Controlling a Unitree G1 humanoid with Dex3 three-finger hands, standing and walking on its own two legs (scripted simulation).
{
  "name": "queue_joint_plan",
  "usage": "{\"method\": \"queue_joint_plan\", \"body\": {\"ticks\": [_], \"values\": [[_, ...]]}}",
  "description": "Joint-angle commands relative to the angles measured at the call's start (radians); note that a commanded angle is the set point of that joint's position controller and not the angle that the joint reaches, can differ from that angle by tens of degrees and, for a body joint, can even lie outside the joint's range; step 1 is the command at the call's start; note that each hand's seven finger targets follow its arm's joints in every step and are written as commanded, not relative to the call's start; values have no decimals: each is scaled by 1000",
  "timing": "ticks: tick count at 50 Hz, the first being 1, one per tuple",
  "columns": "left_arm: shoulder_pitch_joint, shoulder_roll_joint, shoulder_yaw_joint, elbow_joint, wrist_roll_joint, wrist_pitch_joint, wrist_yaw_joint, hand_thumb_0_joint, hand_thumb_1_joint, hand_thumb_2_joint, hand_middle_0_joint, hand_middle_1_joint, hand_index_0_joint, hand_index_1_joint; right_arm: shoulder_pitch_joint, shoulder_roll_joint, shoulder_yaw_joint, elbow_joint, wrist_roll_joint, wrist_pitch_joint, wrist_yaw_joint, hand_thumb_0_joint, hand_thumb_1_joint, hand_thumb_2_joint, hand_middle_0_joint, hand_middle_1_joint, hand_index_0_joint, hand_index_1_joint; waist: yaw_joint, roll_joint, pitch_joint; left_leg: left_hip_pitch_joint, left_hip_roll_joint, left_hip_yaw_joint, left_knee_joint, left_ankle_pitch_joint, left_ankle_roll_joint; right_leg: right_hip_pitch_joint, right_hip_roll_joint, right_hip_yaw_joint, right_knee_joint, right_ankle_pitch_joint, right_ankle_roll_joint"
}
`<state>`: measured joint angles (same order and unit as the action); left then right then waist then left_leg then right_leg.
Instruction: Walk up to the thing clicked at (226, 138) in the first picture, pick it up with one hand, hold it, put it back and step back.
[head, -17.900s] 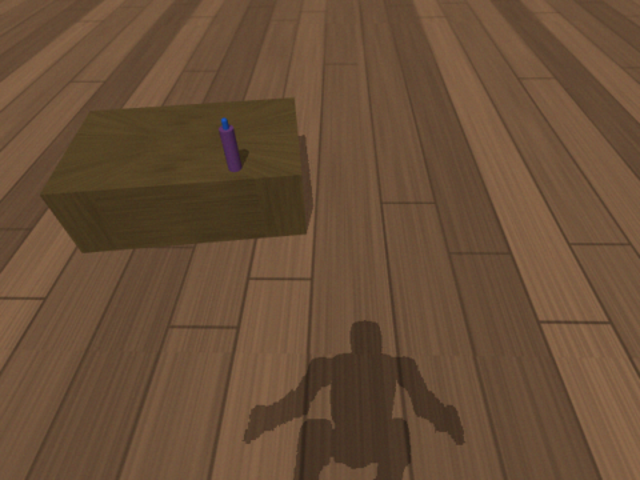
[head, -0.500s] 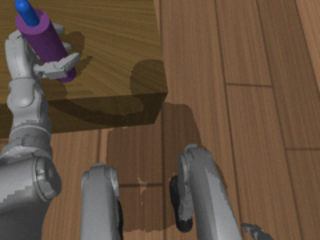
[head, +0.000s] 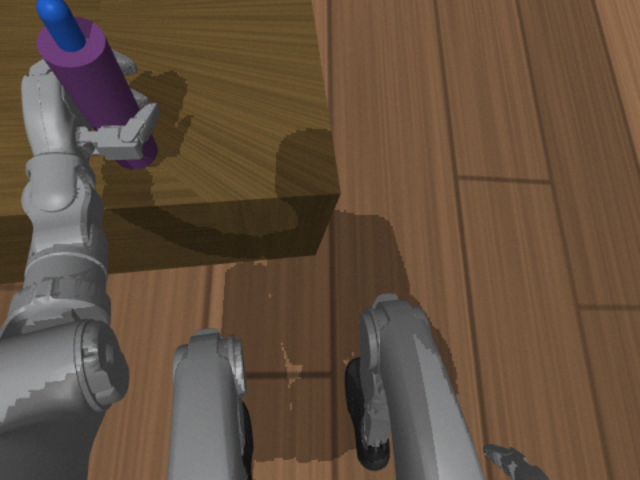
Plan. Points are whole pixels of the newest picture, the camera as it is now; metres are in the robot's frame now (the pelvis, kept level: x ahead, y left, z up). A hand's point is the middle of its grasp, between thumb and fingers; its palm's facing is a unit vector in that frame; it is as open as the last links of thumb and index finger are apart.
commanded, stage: settle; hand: left
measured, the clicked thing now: (102, 94) +0.55 +0.18 +0.04
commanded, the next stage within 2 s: lift in 0.92 s
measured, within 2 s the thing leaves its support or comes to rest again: neither
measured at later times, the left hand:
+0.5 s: hand (84, 63) +0.55 +0.17 +0.08, palm faces +0.06 -1.00 -0.05, open 7.4 cm
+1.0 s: hand (74, 40) +0.55 +0.17 +0.11, palm faces +0.07 -1.00 -0.04, open 7.4 cm
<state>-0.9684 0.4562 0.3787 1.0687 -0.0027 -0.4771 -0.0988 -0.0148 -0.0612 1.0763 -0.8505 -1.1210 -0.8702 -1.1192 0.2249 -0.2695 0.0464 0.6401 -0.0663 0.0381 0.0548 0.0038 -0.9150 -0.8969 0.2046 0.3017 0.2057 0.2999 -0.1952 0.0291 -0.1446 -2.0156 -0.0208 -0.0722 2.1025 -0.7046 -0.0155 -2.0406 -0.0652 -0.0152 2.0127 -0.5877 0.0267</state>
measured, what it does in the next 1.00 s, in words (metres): rises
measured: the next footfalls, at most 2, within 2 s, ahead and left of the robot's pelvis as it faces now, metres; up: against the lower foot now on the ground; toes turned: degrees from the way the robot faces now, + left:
none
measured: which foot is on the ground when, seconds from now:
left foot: down 0.00-1.00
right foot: down 0.00-1.00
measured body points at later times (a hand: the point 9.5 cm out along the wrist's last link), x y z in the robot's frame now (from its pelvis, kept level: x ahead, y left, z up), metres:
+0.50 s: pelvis +0.01 +0.00 +0.07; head +0.22 +0.03 +0.46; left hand +0.54 +0.23 +0.09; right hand +0.07 -0.27 -0.05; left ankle +0.07 +0.12 -0.39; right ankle +0.11 -0.14 -0.39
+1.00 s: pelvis +0.02 +0.00 +0.10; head +0.22 +0.02 +0.50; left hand +0.54 +0.22 +0.12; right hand +0.08 -0.27 -0.02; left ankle +0.07 +0.12 -0.39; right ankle +0.11 -0.14 -0.39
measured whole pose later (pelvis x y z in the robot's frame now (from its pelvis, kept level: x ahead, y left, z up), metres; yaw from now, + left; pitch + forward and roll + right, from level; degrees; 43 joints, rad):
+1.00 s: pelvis +0.02 +0.00 +0.10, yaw +0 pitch +34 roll -3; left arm -0.88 0.41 0.36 1.01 -0.05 -0.45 -0.09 -0.01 -0.08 1.13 -0.84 -1.17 -0.86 -1.17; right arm 0.24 -0.26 0.02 0.64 -0.04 0.01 0.02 0.00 -0.89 -0.89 0.20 0.30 0.21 0.30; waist -0.17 0.02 -0.17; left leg -1.71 0.01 -0.06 1.78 -0.68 -0.02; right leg -1.73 -0.05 -0.03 1.70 -0.57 0.02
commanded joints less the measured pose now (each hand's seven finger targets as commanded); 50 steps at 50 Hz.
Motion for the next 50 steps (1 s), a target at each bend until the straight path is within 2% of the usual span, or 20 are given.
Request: {"method": "queue_joint_plan", "body": {"ticks": [1, 8, 11, 13, 18, 19, 21, 28, 32, 34, 36, 37, 38, 39, 41, 44, 45, 48, 49, 50], "values": [[-440, 206, 5, -236, -30, -46, 7, 0, 360, 1210, -1311, -1369, -1316, -1370, 191, -205, -78, -38, 17, -12, -26, 0, -895, -896, 200, 300, 200, 300, -21, 124, -679, 397, -3, 50, -323, 107, 47, 520, 27, -26, -275, 96, -57], [-350, 184, 16, -193, -36, -1, 5, 0, 391, 1223, -1311, -1380, -1325, -1374, 186, -206, -83, -55, 31, -13, -32, 0, -884, -892, 201, 300, 200, 300, -4, 117, -622, 457, 6, 21, -392, 163, 40, 519, 27, -33, -309, 139, -66], [-380, 191, 18, -224, -34, -4, 14, 0, 398, 1247, -1329, -1401, -1343, -1395, 187, -194, -80, -54, 30, -16, -36, 0, -882, -892, 200, 300, 200, 300, -2, 109, -613, 469, 8, 29, -398, 170, 43, 546, 27, -26, -336, 149, -64], [-393, 155, -9, -263, -43, -10, 12, 0, 412, 1250, -1343, -1408, -1357, -1402, 188, -189, -84, -53, 29, -23, -35, 0, -880, -891, 201, 300, 200, 300, -5, 121, -627, 493, 8, 30, -417, 157, 43, 559, 31, -25, -353, 139, -65], [-382, 180, -1, -268, -44, -19, 16, 0, 389, 1241, -1339, -1396, -1351, -1392, 177, -194, -89, -56, 30, -30, -39, 0, -885, -893, 200, 300, 200, 300, 9, 146, -659, 577, 12, 17, -457, 180, 35, 576, 29, -25, -370, 151, -68], [-431, 173, -19, -331, -46, -24, 14, 0, 372, 1247, -1343, -1404, -1355, -1400, 184, -189, -88, -58, 30, -33, -39, 0, -884, -893, 200, 300, 200, 300, 5, 165, -679, 592, 13, 17, -464, 186, 34, 583, 31, -25, -374, 158, -69], [-406, 196, -3, -306, -39, -18, 13, 0, 391, 1246, -1336, -1396, -1348, -1393, 189, -190, -87, -57, 31, -32, -42, 0, -886, -894, 200, 300, 200, 300, 13, 167, -685, 616, 14, 16, -480, 203, 32, 599, 31, -25, -386, 166, -69], [-393, 157, -20, -312, -57, -7, 14, 0, 457, 1283, -1344, -1415, -1356, -1411, 195, -183, -86, -47, 33, -32, -45, 0, -881, -893, 200, 300, 200, 300, 5, 148, -692, 653, 15, 16, -499, 269, 32, 654, 33, -26, -418, 221, -71], [-313, 173, 13, -213, -65, -2, 16, 0, 433, 1295, -1341, -1411, -1351, -1411, 191, -188, -88, -35, 36, -35, -48, 0, -879, -893, 200, 300, 200, 300, 10, 89, -622, 608, 14, 25, -508, 241, 40, 684, 36, -20, -447, 206, -66], [-367, 140, -23, -286, -57, -16, 15, 0, 444, 1299, -1327, -1410, -1340, -1408, 189, -177, -90, -45, 30, -38, -46, 0, -876, -892, 200, 300, 200, 300, -2, 96, -634, 609, 16, 32, -507, 238, 43, 686, 38, -17, -461, 207, -66], [-308, 170, 14, -234, -58, -17, 16, 0, 451, 1291, -1330, -1404, -1342, -1401, 186, -181, -87, -42, 33, -36, -47, 0, -875, -892, 200, 300, 200, 300, 20, 82, -629, 615, 13, 28, -523, 249, 40, 712, 37, -18, -465, 214, -68], [-354, 138, -25, -290, -60, -26, 8, 0, 455, 1294, -1337, -1408, -1351, -1404, 178, -169, -85, -49, 31, -40, -45, 0, -874, -891, 200, 300, 200, 300, 18, 97, -658, 633, 14, 35, -517, 266, 40, 718, 39, -14, -465, 230, -68], [-306, 187, 25, -213, -57, -19, 10, 0, 438, 1300, -1342, -1418, -1357, -1414, 190, -182, -90, -39, 31, -37, -46, 0, -878, -892, 200, 300, 200, 300, 15, 94, -654, 633, 13, 31, -520, 262, 41, 726, 37, -16, -468, 226, -67], [-352, 156, -8, -304, -56, -31, 9, 0, 464, 1307, -1336, -1415, -1350, -1411, 188, -171, -86, -54, 30, -39, -44, 0, -873, -891, 200, 300, 200, 300, 18, 104, -680, 642, 14, 34, -526, 286, 39, 742, 40, -16, -465, 250, -68], [-314, 179, 21, -238, -57, -29, 18, 0, 433, 1302, -1336, -1418, -1350, -1415, 185, -183, -92, -42, 31, -39, -44, 0, -877, -892, 200, 300, 200, 300, 24, 102, -652, 653, 15, 24, -540, 259, 37, 720, 38, -18, -471, 219, -70], [-297, 173, 23, -241, -61, -37, 17, 0, 479, 1310, -1331, -1412, -1343, -1409, 182, -177, -89, -41, 30, -37, -46, 0, -877, -893, 200, 300, 200, 300, 23, 105, -671, 675, 16, 24, -550, 258, 37, 735, 39, -16, -484, 220, -67], [-368, 161, -12, -321, -55, -46, 14, 0, 487, 1316, -1330, -1413, -1342, -1411, 188, -173, -92, -40, 28, -40, -45, 0, -877, -893, 200, 300, 200, 300, 14, 131, -701, 686, 16, 32, -542, 280, 37, 740, 41, -11, -483, 241, -69], [-326, 157, -6, -285, -61, -45, 11, 0, 488, 1320, -1336, -1415, -1347, -1413, 180, -175, -91, -34, 27, -38, -47, 0, -875, -893, 200, 300, 200, 300, 26, 131, -679, 712, 16, 26, -562, 285, 34, 747, 40, -15, -495, 237, -71], [-336, 153, -11, -272, -60, -45, 9, 0, 481, 1322, -1342, -1420, -1353, -1419, 192, -176, -89, -27, 28, -39, -45, 0, -880, -894, 200, 300, 200, 300, 10, 136, -670, 717, 18, 22, -564, 295, 33, 733, 40, -18, -495, 242, -72], [-317, 166, 10, -275, -65, -46, 11, 0, 496, 1334, -1342, -1426, -1352, -1426, 190, -176, -89, -27, 29, -38, -46, 0, -878, -894, 200, 300, 200, 300, 25, 129, -677, 725, 19, 20, -567, 307, 32, 739, 42, -20, -494, 248, -72]]}}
